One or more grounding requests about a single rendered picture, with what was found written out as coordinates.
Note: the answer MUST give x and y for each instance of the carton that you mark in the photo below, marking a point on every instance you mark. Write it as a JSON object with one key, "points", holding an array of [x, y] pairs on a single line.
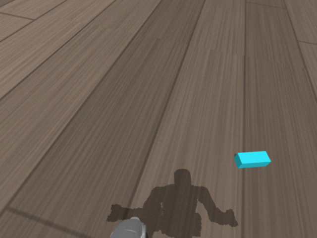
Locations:
{"points": [[252, 159]]}

